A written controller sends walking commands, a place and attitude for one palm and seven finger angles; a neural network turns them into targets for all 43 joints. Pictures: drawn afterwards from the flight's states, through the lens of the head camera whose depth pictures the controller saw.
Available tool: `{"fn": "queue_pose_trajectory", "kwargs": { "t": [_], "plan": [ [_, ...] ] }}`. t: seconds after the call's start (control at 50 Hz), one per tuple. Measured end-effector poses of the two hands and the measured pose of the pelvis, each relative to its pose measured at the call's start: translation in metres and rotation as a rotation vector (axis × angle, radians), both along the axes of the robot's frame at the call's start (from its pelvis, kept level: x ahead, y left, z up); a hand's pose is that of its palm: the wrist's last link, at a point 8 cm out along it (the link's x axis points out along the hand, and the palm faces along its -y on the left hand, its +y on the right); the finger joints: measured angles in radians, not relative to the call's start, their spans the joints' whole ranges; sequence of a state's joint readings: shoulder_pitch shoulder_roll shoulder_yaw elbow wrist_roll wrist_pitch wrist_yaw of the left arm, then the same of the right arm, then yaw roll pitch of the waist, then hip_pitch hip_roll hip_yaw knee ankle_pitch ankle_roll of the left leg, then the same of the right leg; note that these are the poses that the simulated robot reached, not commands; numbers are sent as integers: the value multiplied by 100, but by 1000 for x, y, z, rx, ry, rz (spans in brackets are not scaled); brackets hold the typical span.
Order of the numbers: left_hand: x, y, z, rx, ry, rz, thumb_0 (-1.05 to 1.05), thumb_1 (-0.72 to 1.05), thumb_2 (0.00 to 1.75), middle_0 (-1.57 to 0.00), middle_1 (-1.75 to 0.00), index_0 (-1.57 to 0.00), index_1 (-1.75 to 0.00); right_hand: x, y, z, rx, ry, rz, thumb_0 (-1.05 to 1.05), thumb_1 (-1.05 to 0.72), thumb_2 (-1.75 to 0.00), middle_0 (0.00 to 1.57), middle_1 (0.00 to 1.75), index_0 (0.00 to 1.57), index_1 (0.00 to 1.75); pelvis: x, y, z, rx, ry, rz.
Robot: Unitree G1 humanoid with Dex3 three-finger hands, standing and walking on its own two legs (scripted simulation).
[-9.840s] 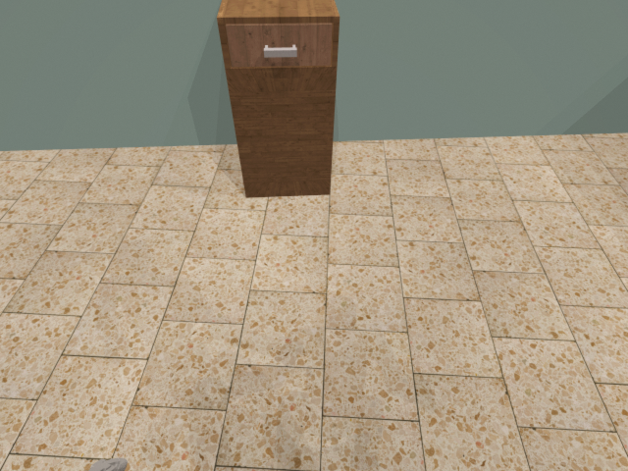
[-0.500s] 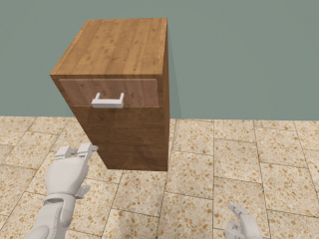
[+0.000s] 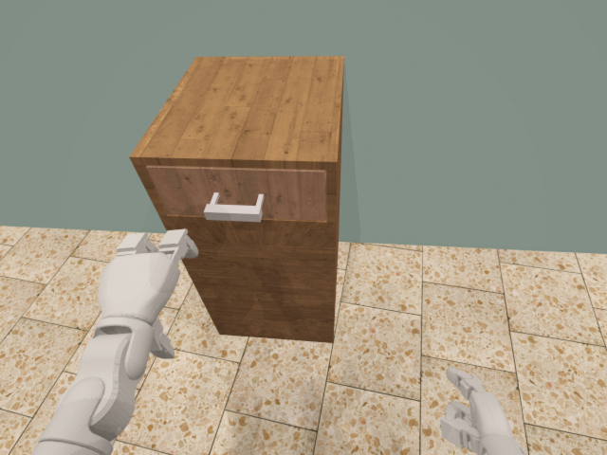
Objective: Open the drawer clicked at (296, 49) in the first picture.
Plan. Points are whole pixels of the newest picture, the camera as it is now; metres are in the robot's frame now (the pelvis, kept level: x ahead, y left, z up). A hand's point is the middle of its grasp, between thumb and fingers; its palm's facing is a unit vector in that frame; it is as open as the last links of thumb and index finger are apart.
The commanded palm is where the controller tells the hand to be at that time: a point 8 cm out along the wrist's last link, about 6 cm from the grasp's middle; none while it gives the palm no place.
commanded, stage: raise the hand with hooked fingers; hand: left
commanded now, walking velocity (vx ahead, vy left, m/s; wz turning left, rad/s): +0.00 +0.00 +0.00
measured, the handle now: (235, 205) +0.57 +0.23 -0.05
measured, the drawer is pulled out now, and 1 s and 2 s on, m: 0.00 0.00 0.00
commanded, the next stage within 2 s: move the hooked fingers above the handle in 0.60 s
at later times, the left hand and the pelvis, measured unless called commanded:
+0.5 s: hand (165, 274) +0.31 +0.23 +0.08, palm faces +0.01 -0.08 -1.00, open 13.8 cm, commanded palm +0.29 +0.23 +0.14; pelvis +0.01 -0.01 +0.01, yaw +1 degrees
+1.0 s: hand (185, 258) +0.34 +0.22 +0.07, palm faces -0.02 -0.05 -1.00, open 13.8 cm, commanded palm +0.34 +0.23 +0.12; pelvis +0.00 -0.02 +0.00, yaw +1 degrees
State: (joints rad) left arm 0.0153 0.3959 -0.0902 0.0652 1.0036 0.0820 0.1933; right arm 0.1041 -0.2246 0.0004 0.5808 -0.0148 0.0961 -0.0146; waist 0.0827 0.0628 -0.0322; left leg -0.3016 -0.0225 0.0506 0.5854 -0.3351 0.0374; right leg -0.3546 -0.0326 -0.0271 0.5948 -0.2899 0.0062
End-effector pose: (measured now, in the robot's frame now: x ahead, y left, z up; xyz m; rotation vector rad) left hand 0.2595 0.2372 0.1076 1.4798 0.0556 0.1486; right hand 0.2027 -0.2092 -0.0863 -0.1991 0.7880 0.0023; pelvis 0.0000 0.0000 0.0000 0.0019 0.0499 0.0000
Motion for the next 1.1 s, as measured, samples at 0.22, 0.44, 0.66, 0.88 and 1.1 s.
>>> {"fn": "queue_pose_trajectory", "kwargs": {
  "t": [0.22, 0.44, 0.66, 0.88, 1.1],
  "plan": [
    [22, 11, 27, 22, 27, -22, 0, -48, 31, -32, -119, -32, -119, 3, 10, -4, 6, 52, 44, 1, -91, -90, 21, 30, 20, 30, 7, -2, 6, -6, -13, 20],
    [29, 2, 26, 2, 60, -68, 0, -49, 31, -31, -120, -32, -120, -18, -23, -12, -27, 131, -16, 1, -91, -90, 20, 30, 20, 30, 10, -6, 8, -2, 7, 12],
    [25, -6, 25, 20, 10, -51, 0, -49, 30, -32, -120, -32, -120, -22, -35, -15, -24, 137, -40, 1, -91, -90, 20, 30, 20, 30, 7, -14, 7, 4, 11, 12],
    [42, -9, 13, 34, 88, -40, 0, -49, 30, -32, -120, -32, -120, -13, -31, -12, -19, 95, -24, 1, -91, -90, 20, 30, 20, 30, 2, -22, 6, 7, 14, 22],
    [86, -16, 7, 42, 82, -91, 0, -49, 30, -32, -120, -32, -120, -47, -51, -25, -50, 179, -103, 1, -91, -90, 20, 30, 20, 30, 2, -21, 1, 6, 67, 16]
  ]
}}
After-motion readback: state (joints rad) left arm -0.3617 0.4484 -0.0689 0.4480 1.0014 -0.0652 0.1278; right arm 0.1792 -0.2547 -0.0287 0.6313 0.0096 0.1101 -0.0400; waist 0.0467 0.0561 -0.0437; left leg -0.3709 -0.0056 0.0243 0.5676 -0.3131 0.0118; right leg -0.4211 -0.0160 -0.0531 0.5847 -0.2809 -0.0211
